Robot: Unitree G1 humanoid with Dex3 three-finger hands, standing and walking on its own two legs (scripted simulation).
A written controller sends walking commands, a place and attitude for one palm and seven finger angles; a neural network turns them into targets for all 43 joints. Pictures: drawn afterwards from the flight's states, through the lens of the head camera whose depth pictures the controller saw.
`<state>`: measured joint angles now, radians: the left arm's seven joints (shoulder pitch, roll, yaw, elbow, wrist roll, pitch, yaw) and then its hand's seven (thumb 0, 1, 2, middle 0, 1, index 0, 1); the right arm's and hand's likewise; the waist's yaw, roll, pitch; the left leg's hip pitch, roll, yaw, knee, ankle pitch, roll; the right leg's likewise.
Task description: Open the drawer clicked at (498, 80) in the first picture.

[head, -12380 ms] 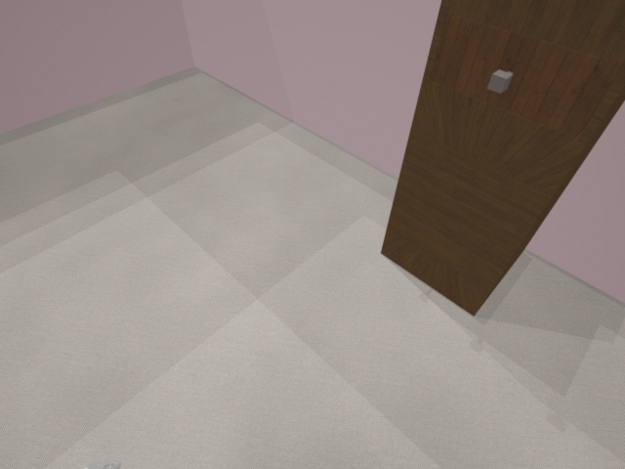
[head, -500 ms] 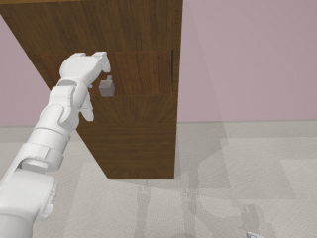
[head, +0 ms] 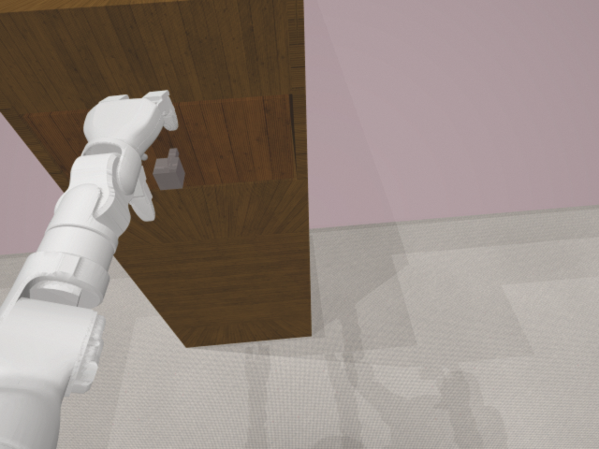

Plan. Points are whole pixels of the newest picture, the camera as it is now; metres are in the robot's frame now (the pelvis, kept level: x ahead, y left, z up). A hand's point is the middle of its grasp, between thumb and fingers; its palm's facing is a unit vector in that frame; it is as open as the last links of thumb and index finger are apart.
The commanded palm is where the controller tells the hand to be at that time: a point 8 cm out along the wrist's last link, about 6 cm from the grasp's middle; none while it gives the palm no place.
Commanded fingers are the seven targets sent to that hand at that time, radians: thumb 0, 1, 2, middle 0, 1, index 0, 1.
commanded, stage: move the hooked fingers above the handle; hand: left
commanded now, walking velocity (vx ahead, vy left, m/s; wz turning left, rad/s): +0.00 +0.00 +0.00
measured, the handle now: (171, 165) +0.52 +0.20 +0.09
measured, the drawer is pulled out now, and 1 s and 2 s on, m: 0.00 0.00 0.00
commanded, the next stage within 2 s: lower the fingers behind the handle in 0.40 s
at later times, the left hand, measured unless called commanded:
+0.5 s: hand (143, 154) +0.48 +0.21 +0.15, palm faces -0.02 -0.03 -1.00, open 13.8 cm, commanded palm +0.46 +0.22 +0.21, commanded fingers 0.00 -0.50 0.30 -0.30 -1.20 -0.30 -1.20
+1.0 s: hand (153, 178) +0.47 +0.21 +0.11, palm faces -0.05 -0.04 -1.00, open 13.8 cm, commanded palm +0.46 +0.22 +0.18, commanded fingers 0.00 -0.50 0.30 -0.30 -1.20 -0.30 -1.20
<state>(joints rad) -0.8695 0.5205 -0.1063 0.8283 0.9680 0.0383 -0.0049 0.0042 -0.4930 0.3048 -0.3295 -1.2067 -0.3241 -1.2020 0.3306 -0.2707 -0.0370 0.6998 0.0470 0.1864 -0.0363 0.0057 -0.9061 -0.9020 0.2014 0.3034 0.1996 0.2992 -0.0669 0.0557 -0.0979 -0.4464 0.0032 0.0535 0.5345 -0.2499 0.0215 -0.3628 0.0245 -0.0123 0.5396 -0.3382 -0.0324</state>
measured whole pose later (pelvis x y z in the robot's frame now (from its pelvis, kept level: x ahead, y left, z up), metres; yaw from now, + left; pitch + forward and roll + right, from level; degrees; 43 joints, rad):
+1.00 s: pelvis +0.00 +0.00 +0.00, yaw +0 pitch +11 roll +0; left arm -0.85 0.51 -0.10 0.87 0.99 -0.03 0.02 0.00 -0.49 0.30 -0.33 -1.21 -0.32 -1.21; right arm 0.32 -0.26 -0.04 0.67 0.04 0.18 -0.04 0.00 -0.91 -0.90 0.20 0.30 0.20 0.30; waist -0.08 0.04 -0.11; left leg -0.51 0.01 0.05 0.59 -0.27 0.02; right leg -0.42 0.03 -0.02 0.59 -0.35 -0.03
